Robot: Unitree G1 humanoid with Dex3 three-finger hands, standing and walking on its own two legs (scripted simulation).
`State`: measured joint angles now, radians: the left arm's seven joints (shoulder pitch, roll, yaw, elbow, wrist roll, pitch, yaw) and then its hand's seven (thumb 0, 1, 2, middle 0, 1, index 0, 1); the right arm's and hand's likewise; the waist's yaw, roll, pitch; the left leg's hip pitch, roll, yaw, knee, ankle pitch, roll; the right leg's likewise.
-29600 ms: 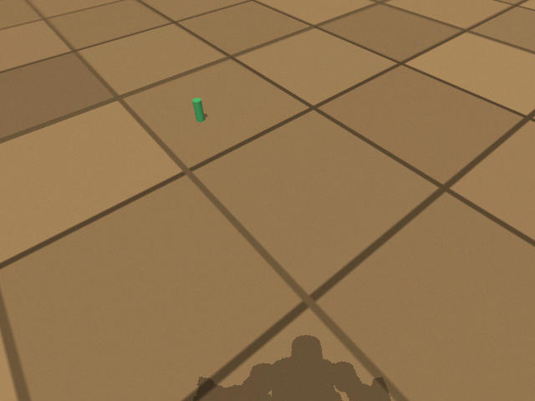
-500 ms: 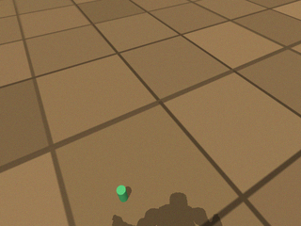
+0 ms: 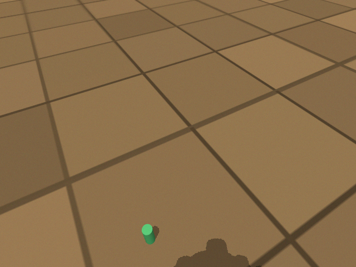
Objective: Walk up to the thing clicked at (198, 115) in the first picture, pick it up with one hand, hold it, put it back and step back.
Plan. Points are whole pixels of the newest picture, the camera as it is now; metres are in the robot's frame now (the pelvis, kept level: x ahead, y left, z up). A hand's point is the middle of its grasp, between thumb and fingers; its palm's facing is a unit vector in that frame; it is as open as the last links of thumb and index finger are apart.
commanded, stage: stand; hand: left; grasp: from the side
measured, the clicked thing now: (148, 234) +0.43 +0.19 -0.71
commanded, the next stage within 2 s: step back in 1.30 s
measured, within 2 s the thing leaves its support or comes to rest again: neither
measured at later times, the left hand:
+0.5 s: hand out of the picture +0.07 +0.24 -0.16, palm faces -0.03 -0.94 -0.34, open 7.4 cm
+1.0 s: hand out of the picture +0.10 +0.24 -0.15, palm faces -0.03 -0.94 -0.35, open 7.4 cm
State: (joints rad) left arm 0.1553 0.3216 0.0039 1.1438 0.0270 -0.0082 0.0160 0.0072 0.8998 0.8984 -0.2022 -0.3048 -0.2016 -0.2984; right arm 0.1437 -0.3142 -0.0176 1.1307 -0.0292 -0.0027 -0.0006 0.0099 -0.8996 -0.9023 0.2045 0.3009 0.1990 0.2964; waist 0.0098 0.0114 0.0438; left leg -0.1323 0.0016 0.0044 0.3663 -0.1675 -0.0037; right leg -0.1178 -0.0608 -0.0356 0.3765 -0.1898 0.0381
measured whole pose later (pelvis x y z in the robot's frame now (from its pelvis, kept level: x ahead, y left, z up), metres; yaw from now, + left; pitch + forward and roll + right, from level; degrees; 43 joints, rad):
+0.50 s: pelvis +0.01 -0.01 +0.00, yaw +0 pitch -3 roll +0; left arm 0.12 0.32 0.00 1.16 0.02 -0.01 0.01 0.01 0.90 0.90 -0.20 -0.30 -0.20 -0.30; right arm 0.13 -0.33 0.00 1.15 -0.02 0.00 0.00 0.01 -0.90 -0.90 0.20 0.30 0.20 0.30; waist 0.00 0.01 0.05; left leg -0.12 0.02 0.01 0.34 -0.16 -0.02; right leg -0.11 -0.04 -0.03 0.35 -0.18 0.03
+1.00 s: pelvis +0.02 -0.01 +0.00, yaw -1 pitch -2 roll +0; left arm 0.11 0.33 0.01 1.15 0.01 -0.01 0.01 0.01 0.90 0.90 -0.20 -0.30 -0.20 -0.30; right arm 0.11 -0.34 0.00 1.15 -0.02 -0.01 0.00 0.01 -0.90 -0.90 0.20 0.30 0.20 0.30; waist 0.00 0.01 0.05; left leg -0.10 0.03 0.01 0.31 -0.17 -0.02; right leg -0.10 -0.04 -0.03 0.33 -0.19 0.02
